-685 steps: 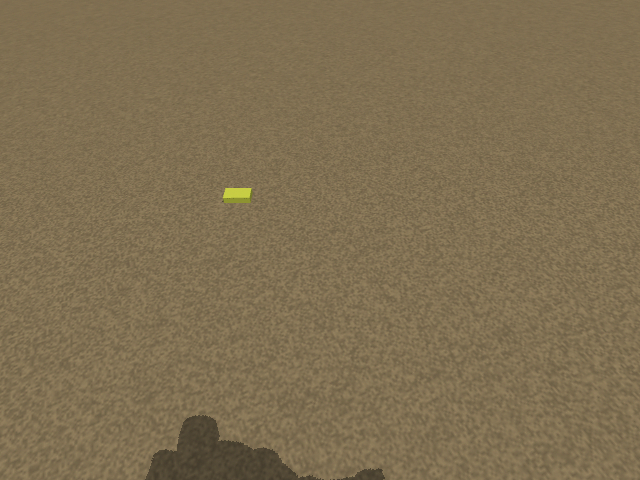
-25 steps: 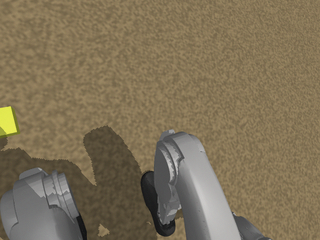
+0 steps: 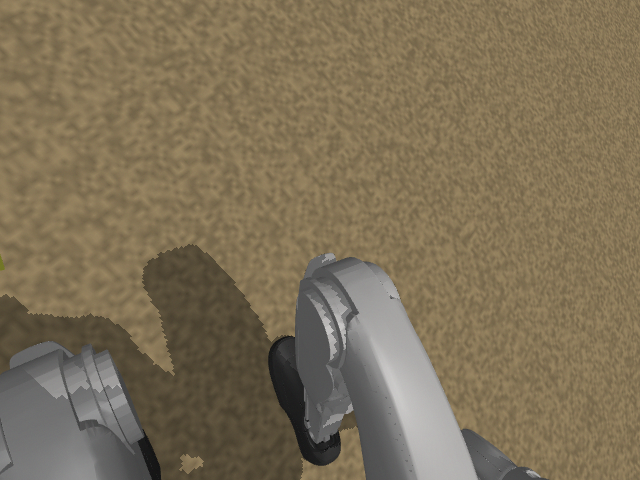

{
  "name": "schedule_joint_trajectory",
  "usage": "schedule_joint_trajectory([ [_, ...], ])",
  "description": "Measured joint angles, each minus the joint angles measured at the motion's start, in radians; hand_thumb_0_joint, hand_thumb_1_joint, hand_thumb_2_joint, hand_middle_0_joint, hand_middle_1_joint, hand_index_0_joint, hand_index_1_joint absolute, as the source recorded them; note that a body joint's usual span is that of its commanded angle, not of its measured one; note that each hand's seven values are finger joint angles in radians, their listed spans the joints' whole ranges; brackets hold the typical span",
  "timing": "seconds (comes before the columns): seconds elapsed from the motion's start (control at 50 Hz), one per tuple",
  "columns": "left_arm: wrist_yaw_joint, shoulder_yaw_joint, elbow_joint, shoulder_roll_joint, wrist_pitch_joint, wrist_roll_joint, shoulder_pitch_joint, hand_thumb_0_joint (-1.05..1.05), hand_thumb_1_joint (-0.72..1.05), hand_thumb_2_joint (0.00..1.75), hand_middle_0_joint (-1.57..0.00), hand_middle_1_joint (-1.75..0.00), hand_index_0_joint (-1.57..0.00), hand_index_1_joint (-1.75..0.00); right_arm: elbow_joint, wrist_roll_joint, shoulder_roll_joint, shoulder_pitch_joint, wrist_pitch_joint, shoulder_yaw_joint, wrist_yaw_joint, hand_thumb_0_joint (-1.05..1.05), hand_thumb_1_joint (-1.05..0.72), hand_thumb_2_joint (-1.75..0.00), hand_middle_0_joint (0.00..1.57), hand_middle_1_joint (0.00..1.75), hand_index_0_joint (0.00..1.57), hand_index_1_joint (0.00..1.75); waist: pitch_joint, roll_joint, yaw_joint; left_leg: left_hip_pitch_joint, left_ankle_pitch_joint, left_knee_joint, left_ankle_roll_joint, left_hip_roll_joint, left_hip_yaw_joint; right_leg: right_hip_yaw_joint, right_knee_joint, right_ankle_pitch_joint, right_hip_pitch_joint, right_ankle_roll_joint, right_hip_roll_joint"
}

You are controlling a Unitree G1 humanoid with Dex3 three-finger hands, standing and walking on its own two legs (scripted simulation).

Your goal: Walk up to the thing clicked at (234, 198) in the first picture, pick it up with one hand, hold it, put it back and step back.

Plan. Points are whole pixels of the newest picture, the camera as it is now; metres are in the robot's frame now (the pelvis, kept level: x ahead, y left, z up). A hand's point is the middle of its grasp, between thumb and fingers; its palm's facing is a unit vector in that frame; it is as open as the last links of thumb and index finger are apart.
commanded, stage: rest palm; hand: left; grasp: from above
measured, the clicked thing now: out of the picture +0.43 +0.32 -0.28
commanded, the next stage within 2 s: close in 0.52 s
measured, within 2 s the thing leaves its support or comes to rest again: neither
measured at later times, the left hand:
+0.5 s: hand out of the picture +0.41 +0.32 -0.25, palm faces -0.47 -0.14 -0.87, open 13.9 cm
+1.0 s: hand out of the picture +0.42 +0.31 -0.25, palm faces -0.42 -0.08 -0.90, open 13.1 cm
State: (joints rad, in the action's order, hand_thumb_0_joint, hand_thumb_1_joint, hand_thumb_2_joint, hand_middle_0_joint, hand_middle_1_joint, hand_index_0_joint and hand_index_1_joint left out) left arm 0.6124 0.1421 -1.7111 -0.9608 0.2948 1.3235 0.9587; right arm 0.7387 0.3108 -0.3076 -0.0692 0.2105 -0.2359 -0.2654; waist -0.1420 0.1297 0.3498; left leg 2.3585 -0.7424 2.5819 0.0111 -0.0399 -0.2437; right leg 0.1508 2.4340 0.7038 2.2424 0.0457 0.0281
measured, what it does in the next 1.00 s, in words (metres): stands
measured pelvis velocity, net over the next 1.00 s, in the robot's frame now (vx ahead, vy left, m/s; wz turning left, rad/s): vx -0.01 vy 0.00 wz -0.03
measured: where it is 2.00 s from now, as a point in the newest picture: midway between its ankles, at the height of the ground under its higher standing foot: (235, 463)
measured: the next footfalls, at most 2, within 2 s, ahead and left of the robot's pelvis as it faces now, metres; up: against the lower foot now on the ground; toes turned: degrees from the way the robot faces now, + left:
none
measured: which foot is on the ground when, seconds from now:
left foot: down 0.00-1.00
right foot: down 0.00-1.00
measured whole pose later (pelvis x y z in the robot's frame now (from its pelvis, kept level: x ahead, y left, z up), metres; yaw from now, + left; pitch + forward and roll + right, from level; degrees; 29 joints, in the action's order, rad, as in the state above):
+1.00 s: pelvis -0.01 +0.00 +0.01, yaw -2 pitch +27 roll -14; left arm 0.74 0.06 -1.74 -0.94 0.22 1.30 0.98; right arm 0.73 0.31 -0.34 -0.01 0.29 -0.26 -0.30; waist -0.16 0.15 0.36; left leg 2.34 -0.74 2.57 0.01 -0.05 -0.27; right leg 0.17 2.40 0.68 2.22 0.05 0.05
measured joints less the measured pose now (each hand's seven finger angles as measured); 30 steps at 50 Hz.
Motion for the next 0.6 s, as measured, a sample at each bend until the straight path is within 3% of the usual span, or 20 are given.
schedule_joint_trajectory([
  [0.14, 0.052, -0.036, 0.011, 0.017, 0.022, 0.019, -0.017, 0.00, -0.44, 0.91, -0.06, -1.06, -0.10, -1.01, 0.003, 0.013, -0.004, 0.008, 0.007, -0.018, -0.007, 0.00, -0.90, -0.90, 0.20, 0.30, 0.20, 0.30, -0.006, 0.005, -0.003, -0.010, -0.001, 0.005, 0.001, -0.003, -0.011, 0.008, -0.003, -0.007, -0.009, 0.001, 0.006],
  [0.28, 0.112, -0.077, -0.021, 0.045, -0.017, 0.019, 0.000, 0.00, -0.45, 0.93, -0.07, -1.06, -0.10, -1.02, 0.011, 0.014, -0.018, 0.034, 0.038, -0.018, -0.018, 0.00, -0.90, -0.90, 0.20, 0.30, 0.20, 0.30, 0.004, 0.005, -0.001, 0.000, 0.010, 0.003, -0.003, -0.006, -0.019, 0.015, -0.014, -0.025, -0.003, 0.005, 0.012],
  [0.34, 0.120, -0.080, -0.024, 0.045, -0.045, 0.003, 0.006, 0.00, -0.45, 0.93, -0.07, -1.05, -0.10, -1.02, 0.005, 0.010, -0.026, 0.036, 0.055, -0.017, -0.027, 0.00, -0.90, -0.90, 0.20, 0.30, 0.20, 0.30, 0.006, 0.009, 0.001, -0.002, 0.012, 0.002, -0.002, -0.007, -0.018, 0.014, -0.015, -0.027, -0.004, 0.005, 0.013],
  [0.48, 0.063, -0.027, -0.042, 0.019, -0.075, -0.040, 0.013, 0.00, -0.47, 0.94, -0.07, -1.05, -0.10, -1.02, -0.011, -0.010, -0.038, 0.038, 0.077, -0.008, -0.029, 0.00, -0.90, -0.90, 0.20, 0.30, 0.20, 0.30, -0.008, 0.012, 0.009, -0.002, 0.015, 0.000, -0.006, -0.004, -0.014, 0.011, -0.017, -0.026, -0.007, 0.006, 0.011],
  [0.6, 0.027, -0.039, -0.016, 0.006, -0.033, -0.050, -0.007, 0.00, -0.47, 0.93, -0.07, -1.06, -0.09, -1.03, -0.005, -0.010, -0.029, 0.030, 0.063, -0.021, -0.026, 0.00, -0.91, -0.90, 0.20, 0.30, 0.20, 0.30, -0.025, 0.017, 0.000, -0.011, 0.007, 0.000, -0.003, -0.001, -0.017, 0.013, -0.016, -0.016, -0.017, 0.006, 0.008],
])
